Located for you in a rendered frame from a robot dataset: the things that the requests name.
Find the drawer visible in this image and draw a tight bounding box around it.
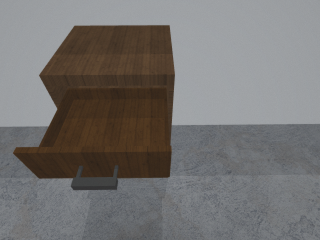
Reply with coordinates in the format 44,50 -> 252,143
13,87 -> 172,179

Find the cabinet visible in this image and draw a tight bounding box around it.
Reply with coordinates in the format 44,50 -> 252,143
39,25 -> 175,179

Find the handle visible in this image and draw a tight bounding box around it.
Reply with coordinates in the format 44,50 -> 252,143
71,165 -> 119,190

